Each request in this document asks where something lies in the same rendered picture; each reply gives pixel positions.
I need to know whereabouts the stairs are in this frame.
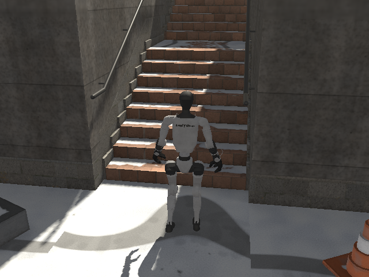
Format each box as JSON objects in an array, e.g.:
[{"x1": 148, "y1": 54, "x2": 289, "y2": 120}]
[
  {"x1": 106, "y1": 50, "x2": 248, "y2": 190},
  {"x1": 164, "y1": 0, "x2": 247, "y2": 42}
]

